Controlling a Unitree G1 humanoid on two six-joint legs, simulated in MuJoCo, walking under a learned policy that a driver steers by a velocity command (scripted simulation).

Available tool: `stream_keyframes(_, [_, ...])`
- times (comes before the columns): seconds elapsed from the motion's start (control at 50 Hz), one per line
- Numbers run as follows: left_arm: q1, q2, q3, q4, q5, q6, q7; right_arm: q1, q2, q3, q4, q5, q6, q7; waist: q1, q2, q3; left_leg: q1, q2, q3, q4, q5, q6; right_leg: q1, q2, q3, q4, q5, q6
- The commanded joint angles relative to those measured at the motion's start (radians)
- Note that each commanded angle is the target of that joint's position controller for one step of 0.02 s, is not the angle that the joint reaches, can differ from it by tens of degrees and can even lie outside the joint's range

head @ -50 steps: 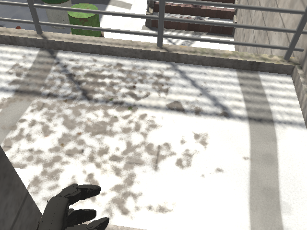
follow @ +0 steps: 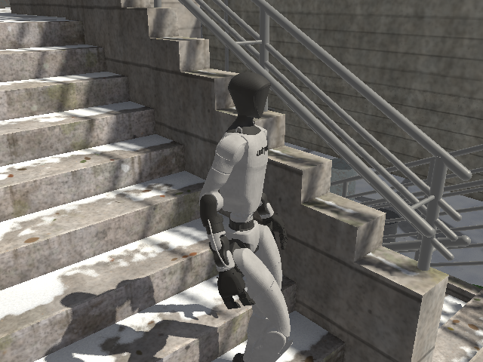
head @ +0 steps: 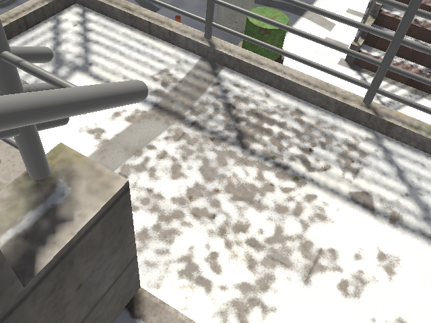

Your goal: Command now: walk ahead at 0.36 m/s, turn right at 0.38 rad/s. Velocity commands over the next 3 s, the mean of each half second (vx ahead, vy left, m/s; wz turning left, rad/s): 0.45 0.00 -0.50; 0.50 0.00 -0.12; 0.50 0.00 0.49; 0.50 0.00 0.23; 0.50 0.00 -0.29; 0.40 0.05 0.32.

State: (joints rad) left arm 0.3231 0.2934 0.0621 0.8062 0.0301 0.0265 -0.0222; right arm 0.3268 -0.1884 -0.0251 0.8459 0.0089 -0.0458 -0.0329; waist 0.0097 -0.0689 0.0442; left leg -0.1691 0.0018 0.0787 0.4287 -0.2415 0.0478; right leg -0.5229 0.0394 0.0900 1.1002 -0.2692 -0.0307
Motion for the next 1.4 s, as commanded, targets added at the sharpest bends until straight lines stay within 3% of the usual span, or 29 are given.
stream_keyframes(0.02, [0.066,0.04,0.015,-0.03,0.012,0.028,0.005,-0.019,-0.143,-0.037,-0.048,0.003,-0.027,-0.019,0.048,0.19,-0.068,0.03,0.244,-0.122,-0.107,0.6,0.04,-0.052,-0.023,-0.009,0.136,0.15,0.018])
stream_keyframes(0.26, [-0.246,0.039,0.042,-0.138,0.037,0.034,-0.034,0.257,-0.122,-0.05,0.083,-0.04,-0.075,-0.026,-0.066,0.109,0.093,0.11,0.32,-0.123,0.178,0.012,0.092,-0.369,-0.072,0.082,-0.226,0.585,-0.018])
stream_keyframes(0.38, [-0.416,-0.055,0.008,-0.185,-0.007,-0.007,-0.08,0.211,-0.143,-0.034,0.073,-0.047,-0.042,-0.039,-0.152,0.123,0.165,-0.175,0.291,0.001,0.288,-0.057,0.025,-0.047,-0.042,-0.146,-0.523,0.663,-0.032])
stream_keyframes(0.42, [-0.318,-0.058,0.005,-0.138,-0.031,-0.01,-0.063,0.188,-0.142,-0.036,0.094,-0.05,-0.006,-0.053,-0.115,0.153,0.168,-0.174,0.321,0.025,0.428,0.056,0.035,0.067,-0.076,-0.133,-0.577,0.589,-0.054])
stream_keyframes(0.46, [-0.016,0.014,0.036,-0.023,-0.039,-0.011,-0.036,0.128,-0.193,-0.056,0.113,-0.052,0.001,-0.053,0.04,0.167,0.019,-0.138,0.334,0.043,0.762,0.267,0.053,0.349,-0.096,-0.106,-0.648,0.522,-0.096])
stream_keyframes(0.48, [0.174,0.065,0.056,0.066,-0.014,-0.02,-0.022,0.104,-0.195,-0.067,0.107,-0.032,-0.002,-0.05,0.133,0.06,-0.083,-0.207,0.243,0.106,1.097,0.196,0.034,0.585,-0.051,-0.12,-0.709,0.557,-0.111])
stream_keyframes(0.5, [0.21,0.129,0.07,0.099,-0.002,-0.022,-0.008,0.112,-0.144,-0.071,0.11,-0.027,-0.004,-0.036,0.161,-0.185,-0.088,-0.464,0.046,0.164,1.585,-0.528,0.019,0.758,-0.081,-0.083,-0.601,0.702,-0.148])
stream_keyframes(0.52, [0.213,0.174,0.054,0.059,-0.006,-0.033,-0.008,0.201,-0.097,-0.059,0.043,0.009,-0.017,-0.016,0.059,-0.299,-0.206,-0.837,0.064,0.035,1.823,-0.65,0.013,1.024,-0.217,0.107,-0.271,1.196,-0.228])
stream_keyframes(0.54, [0.228,0.179,0.062,0.01,-0.045,-0.027,-0.008,0.147,-0.146,-0.056,-0.01,0.008,-0.036,-0.002,0.131,-0.197,-0.414,-0.923,0.074,-0.036,1.791,-0.569,0.0,1.089,-0.325,0.321,-0.408,0.867,-0.342])
stream_keyframes(0.56, [0.206,0.18,0.062,0.003,-0.04,-0.016,0.006,0.026,-0.14,-0.048,-0.05,-0.012,-0.046,-0.003,0.141,-0.092,-0.344,-1.04,0.046,-0.052,1.678,-0.485,-0.012,0.962,-0.4,0.519,-0.659,0.309,-0.395])
stream_keyframes(0.58, [0.121,0.095,0.037,0.0,-0.038,-0.019,0.024,-0.061,-0.128,-0.044,-0.039,-0.053,-0.026,-0.007,0.102,0.041,-0.196,-1.017,0.074,-0.083,1.556,-0.454,-0.017,0.759,-0.353,0.501,-0.734,0.067,-0.351])
stream_keyframes(0.6, [0.123,0.089,0.029,0.013,-0.021,-0.037,0.033,-0.033,-0.094,-0.034,-0.037,-0.072,-0.008,0.0,0.062,-0.022,-0.166,-0.976,0.083,-0.13,1.557,-0.429,0.003,0.615,-0.398,0.573,-0.719,0.008,-0.385])
stream_keyframes(0.62, [0.133,0.054,0.013,0.027,-0.008,-0.054,0.027,0.004,-0.099,-0.035,-0.003,-0.075,0.019,-0.003,0.015,0.055,-0.111,-0.922,0.106,-0.149,1.461,-0.367,0.013,0.476,-0.381,0.546,-0.703,-0.079,-0.36])
stream_keyframes(0.64, [0.054,-0.002,-0.014,0.034,-0.012,-0.08,0.022,-0.003,-0.101,-0.036,0.005,-0.057,0.033,-0.011,-0.054,0.117,-0.006,-0.805,0.134,-0.166,1.185,-0.073,-0.005,0.249,-0.293,0.396,-0.724,-0.026,-0.273])
stream_keyframes(0.68, [0.007,0.048,-0.013,0.037,-0.021,-0.109,0.026,-0.069,-0.082,-0.029,-0.011,-0.068,0.037,0.006,-0.097,0.115,0.03,-0.553,0.114,-0.128,0.812,0.133,-0.071,0.001,-0.188,0.302,-0.83,0.169,-0.225])
stream_keyframes(0.74, [0.092,0.093,0.014,0.084,-0.021,-0.098,0.02,0.031,-0.106,-0.042,0.075,-0.056,0.048,0.032,-0.085,-0.012,-0.065,-0.512,0.121,-0.146,0.759,0.316,-0.053,0.208,-0.196,0.249,-0.753,0.401,-0.231])
stream_keyframes(0.78, [0.205,0.008,-0.002,0.141,-0.025,-0.092,0.033,-0.129,-0.147,-0.062,0.042,-0.052,0.054,0.044,-0.021,0.04,0.014,-0.757,0.13,-0.234,0.684,0.355,-0.023,0.417,-0.192,0.293,-0.724,0.191,-0.214])
stream_keyframes(0.82, [0.245,0.013,0.003,0.156,-0.004,-0.111,0.035,-0.25,-0.136,-0.07,0.019,-0.043,0.043,0.055,0.036,0.039,0.085,-0.857,0.074,-0.263,0.535,0.409,-0.006,0.485,-0.168,0.3,-0.723,-0.059,-0.194])
stream_keyframes(0.98, [0.336,0.012,-0.004,0.225,0.029,-0.154,0.047,-0.394,-0.084,-0.051,-0.002,-0.049,-0.006,0.075,0.126,0.014,0.171,-0.758,-0.015,-0.214,0.283,0.641,0.029,0.458,-0.168,0.167,-0.516,0.032,-0.175])
stream_keyframes(1.06, [0.278,0.008,-0.02,0.237,0.031,-0.154,0.051,-0.435,-0.073,-0.032,-0.028,-0.014,-0.045,0.079,0.138,0.047,0.195,-0.513,0.009,-0.109,0.057,0.755,0.03,0.4,-0.154,0.067,-0.436,0.119,-0.148])
stream_keyframes(1.12, [0.298,0.007,-0.029,0.279,0.034,-0.128,0.066,-0.298,-0.078,-0.03,0.021,-0.032,-0.043,0.076,0.105,0.075,0.128,-0.303,0.014,-0.025,-0.054,0.674,0.053,0.46,-0.137,-0.005,-0.239,0.373,-0.126])
stream_keyframes(1.14, [0.278,0.017,-0.026,0.285,0.054,-0.121,0.07,-0.103,-0.104,-0.045,0.089,-0.019,-0.027,0.075,0.017,0.048,0.006,-0.132,0.021,-0.062,-0.084,0.644,0.07,0.521,-0.147,-0.002,-0.059,0.541,-0.128])
stream_keyframes(1.16, [0.259,0.036,-0.02,0.288,0.032,-0.121,0.068,0.031,-0.144,-0.055,0.134,-0.044,-0.029,0.07,-0.05,0.063,-0.04,0.021,-0.038,0.048,-0.102,0.626,0.086,0.459,-0.121,-0.051,0.188,0.683,-0.11])
stream_keyframes(1.18, [0.206,0.028,-0.012,0.272,0.021,-0.111,0.062,0.153,-0.2,-0.077,0.169,-0.07,-0.026,0.067,-0.137,0.162,-0.045,0.295,0.052,-0.093,-0.138,0.644,0.169,0.174,-0.036,-0.106,0.639,0.204,-0.078])
stream_keyframes(1.2, [0.279,-0.038,-0.023,0.238,0.007,-0.112,0.071,0.224,-0.25,-0.093,0.176,-0.055,-0.027,0.07,-0.078,0.265,-0.203,0.742,0.282,-0.29,0.326,1.229,0.247,-0.254,0.001,-0.127,0.907,-0.561,-0.036])
stream_keyframes(1.22, [0.227,0.036,-0.02,0.175,-0.012,-0.119,0.079,0.266,-0.24,-0.09,0.159,-0.016,-0.021,0.065,-0.133,0.164,-0.375,0.896,0.358,-0.459,0.313,1.179,0.341,-0.425,-0.039,-0.052,0.881,-0.464,-0.03])
stream_keyframes(1.26, [0.027,0.043,-0.026,0.117,0.015,-0.125,0.052,0.171,-0.232,-0.097,0.128,-0.019,0.011,0.022,-0.129,0.105,-0.223,0.583,0.34,-0.658,-0.056,0.061,0.367,-0.559,-0.083,-0.068,0.708,-0.249,-0.035])
stream_keyframes(1.3, [-0.056,0.032,-0.013,0.079,0.039,-0.109,0.032,0.01,-0.161,-0.061,0.083,-0.023,-0.007,0.007,0.007,-0.007,-0.011,0.052,0.281,-0.576,-0.133,0.295,0.314,-0.315,-0.138,-0.027,0.266,-0.033,0.016])
stream_keyframes(1.4, [-0.157,-0.046,-0.036,0.024,0.012,-0.103,0.018,-0.001,-0.148,-0.05,0.049,-0.001,-0.042,0.015,0.017,0.134,-0.063,-0.178,0.078,-0.343,-0.127,0.597,0.234,0.061,-0.1,-0.067,-0.259,0.242,0.048])
